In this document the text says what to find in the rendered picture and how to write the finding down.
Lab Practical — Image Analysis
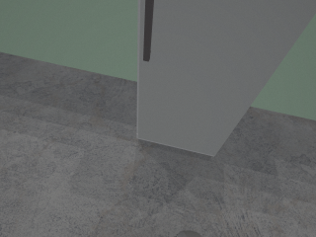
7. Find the fridge door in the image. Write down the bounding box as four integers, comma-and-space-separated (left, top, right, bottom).
137, 0, 316, 156

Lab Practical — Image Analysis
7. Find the handle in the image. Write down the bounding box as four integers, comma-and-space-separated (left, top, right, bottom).
143, 0, 154, 62

